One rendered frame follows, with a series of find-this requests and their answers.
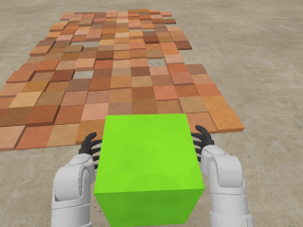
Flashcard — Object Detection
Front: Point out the right robot hand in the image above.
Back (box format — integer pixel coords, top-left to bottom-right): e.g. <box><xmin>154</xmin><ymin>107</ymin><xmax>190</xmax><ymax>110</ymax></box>
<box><xmin>190</xmin><ymin>125</ymin><xmax>215</xmax><ymax>163</ymax></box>

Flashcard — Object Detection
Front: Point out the left robot forearm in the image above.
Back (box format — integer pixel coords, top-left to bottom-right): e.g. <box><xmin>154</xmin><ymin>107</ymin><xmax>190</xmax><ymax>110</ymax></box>
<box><xmin>50</xmin><ymin>153</ymin><xmax>96</xmax><ymax>227</ymax></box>

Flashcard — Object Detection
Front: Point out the left robot hand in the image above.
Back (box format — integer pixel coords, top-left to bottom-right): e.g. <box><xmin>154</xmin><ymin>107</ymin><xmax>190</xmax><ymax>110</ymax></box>
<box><xmin>79</xmin><ymin>132</ymin><xmax>102</xmax><ymax>169</ymax></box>

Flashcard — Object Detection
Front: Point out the right robot forearm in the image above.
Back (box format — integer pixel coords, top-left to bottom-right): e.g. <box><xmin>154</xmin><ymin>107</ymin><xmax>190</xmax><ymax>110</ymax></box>
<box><xmin>201</xmin><ymin>145</ymin><xmax>255</xmax><ymax>227</ymax></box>

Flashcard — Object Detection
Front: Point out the carton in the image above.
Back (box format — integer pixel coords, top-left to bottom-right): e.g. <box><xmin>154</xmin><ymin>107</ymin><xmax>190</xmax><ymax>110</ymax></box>
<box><xmin>94</xmin><ymin>113</ymin><xmax>205</xmax><ymax>227</ymax></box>

